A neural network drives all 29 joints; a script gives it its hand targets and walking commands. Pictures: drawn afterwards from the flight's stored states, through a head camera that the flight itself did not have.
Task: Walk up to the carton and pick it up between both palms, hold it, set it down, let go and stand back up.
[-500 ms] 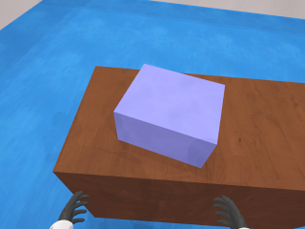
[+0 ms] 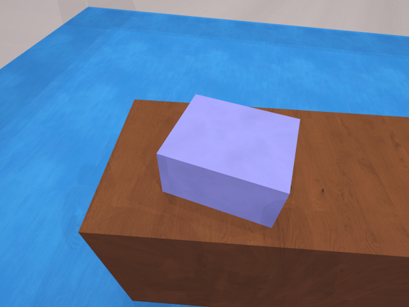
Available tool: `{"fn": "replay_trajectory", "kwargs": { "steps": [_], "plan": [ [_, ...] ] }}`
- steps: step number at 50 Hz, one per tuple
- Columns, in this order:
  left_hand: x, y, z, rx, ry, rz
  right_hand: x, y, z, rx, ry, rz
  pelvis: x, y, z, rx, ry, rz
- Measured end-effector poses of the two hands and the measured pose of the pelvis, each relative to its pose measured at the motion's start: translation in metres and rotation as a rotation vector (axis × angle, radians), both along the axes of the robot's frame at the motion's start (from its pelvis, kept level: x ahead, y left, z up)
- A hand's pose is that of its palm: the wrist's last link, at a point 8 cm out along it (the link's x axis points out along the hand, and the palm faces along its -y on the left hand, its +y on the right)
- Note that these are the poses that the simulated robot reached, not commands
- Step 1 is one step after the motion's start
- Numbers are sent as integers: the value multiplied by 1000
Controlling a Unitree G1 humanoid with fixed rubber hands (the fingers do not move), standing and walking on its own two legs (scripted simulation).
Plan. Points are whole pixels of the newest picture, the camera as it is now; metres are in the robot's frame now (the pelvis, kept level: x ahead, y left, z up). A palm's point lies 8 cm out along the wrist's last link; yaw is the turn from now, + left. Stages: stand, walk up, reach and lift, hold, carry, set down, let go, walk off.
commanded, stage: stand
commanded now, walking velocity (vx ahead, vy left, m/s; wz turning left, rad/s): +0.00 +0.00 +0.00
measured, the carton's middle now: (230, 155) +0.47 -0.06 -0.01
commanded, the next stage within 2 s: none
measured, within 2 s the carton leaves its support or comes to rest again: neither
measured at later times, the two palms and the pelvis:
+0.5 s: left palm out of the picture +0.03 +0.29 -0.12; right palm out of the picture +0.03 -0.29 -0.12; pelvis -0.02 +0.00 +0.00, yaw -1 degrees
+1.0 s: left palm out of the picture +0.06 +0.29 -0.12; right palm out of the picture +0.06 -0.30 -0.12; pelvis -0.01 +0.00 +0.00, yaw -1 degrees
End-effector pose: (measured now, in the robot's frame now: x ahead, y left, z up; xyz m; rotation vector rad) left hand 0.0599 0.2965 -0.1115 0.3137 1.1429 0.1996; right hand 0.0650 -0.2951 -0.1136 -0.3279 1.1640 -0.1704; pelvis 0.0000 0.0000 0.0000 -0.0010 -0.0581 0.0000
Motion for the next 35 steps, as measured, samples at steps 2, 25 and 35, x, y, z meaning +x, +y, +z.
{"fn": "replay_trajectory", "kwargs": {
  "steps": [2,25,35],
  "plan": [
    [-4,-1,-2,-6,11,-1,-4,3,-1,6,9,2,-3,0,0,1,-3,-2],
    [-32,-4,-6,-10,95,12,-30,1,-6,18,65,-25,-17,-1,2,5,1,-10],
    [-23,-6,-6,-9,102,9,-26,-2,-7,16,75,-32,-13,-3,2,3,9,-14]
  ]
}}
